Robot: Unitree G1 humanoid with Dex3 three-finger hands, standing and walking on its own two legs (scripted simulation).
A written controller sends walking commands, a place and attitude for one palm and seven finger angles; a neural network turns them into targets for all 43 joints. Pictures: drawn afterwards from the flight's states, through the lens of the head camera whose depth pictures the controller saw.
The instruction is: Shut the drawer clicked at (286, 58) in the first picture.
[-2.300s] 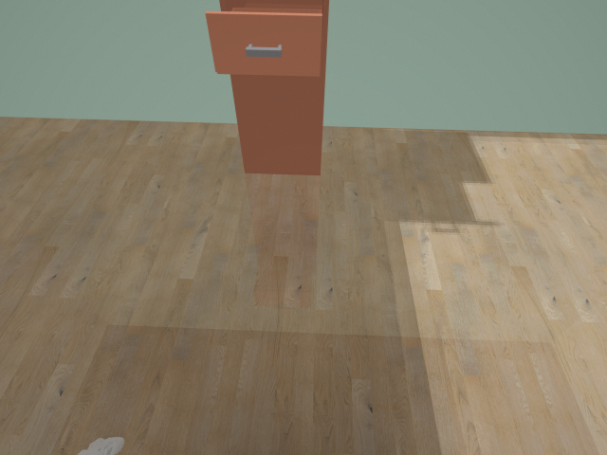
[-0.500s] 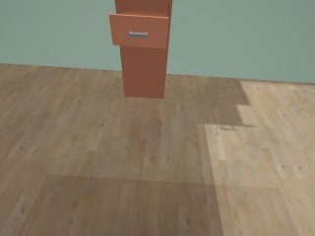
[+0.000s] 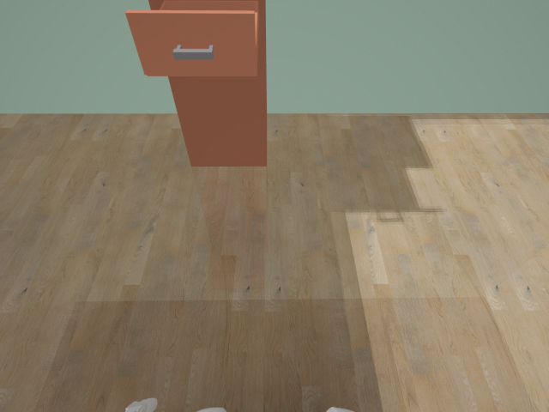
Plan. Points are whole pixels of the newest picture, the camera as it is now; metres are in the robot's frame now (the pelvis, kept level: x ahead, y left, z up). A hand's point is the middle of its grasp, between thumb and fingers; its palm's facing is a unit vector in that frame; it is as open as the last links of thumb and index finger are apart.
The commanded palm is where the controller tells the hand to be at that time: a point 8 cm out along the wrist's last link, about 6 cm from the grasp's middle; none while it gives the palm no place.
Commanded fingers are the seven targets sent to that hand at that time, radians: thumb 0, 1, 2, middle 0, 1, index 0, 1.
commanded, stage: walk to a spot facing it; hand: left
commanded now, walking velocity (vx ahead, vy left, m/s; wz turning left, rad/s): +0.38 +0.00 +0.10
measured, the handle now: (194, 51) +1.02 +0.25 +0.02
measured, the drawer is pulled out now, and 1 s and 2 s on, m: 0.30 0.30 0.30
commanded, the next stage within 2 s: take the last steps up to it in 0.66 s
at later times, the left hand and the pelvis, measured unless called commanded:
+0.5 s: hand (146, 378) +0.20 +0.23 -0.16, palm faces +0.07 -0.99 -0.14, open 7.4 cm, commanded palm none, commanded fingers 0.00 0.90 0.90 -0.20 -0.30 -0.20 -0.30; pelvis +0.21 +0.05 +0.02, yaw +0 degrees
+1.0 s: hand (206, 234) +0.49 +0.16 -0.14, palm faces +0.00 -0.97 -0.23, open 7.1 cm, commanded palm none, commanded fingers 0.00 0.90 0.90 -0.20 -0.30 -0.20 -0.30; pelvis +0.40 -0.02 +0.02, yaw -2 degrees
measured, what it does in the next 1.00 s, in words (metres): walks ahead: left foot, then right foot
